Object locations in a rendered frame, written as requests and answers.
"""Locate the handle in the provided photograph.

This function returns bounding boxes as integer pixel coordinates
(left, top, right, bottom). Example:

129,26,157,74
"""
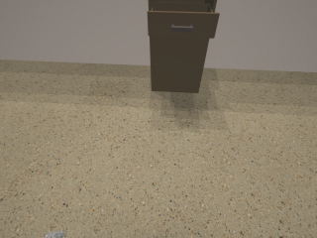
171,24,193,33

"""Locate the drawer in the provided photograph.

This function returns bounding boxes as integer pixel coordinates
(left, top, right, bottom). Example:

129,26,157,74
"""
147,2,220,39

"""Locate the cabinet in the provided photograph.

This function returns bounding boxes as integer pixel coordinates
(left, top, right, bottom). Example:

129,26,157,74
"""
148,0,217,93

